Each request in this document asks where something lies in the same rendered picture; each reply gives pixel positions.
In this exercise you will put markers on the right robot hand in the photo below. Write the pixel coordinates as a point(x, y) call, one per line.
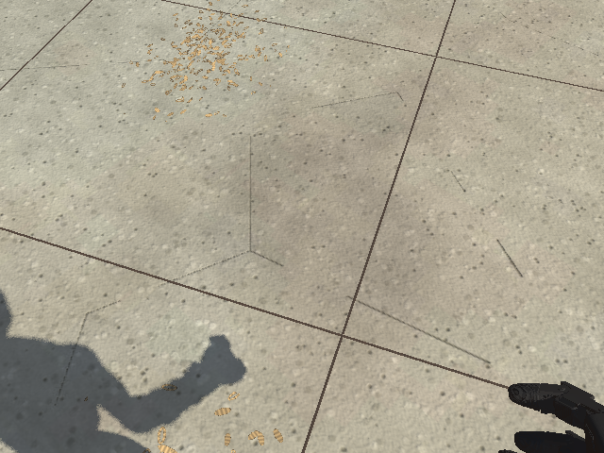
point(570, 404)

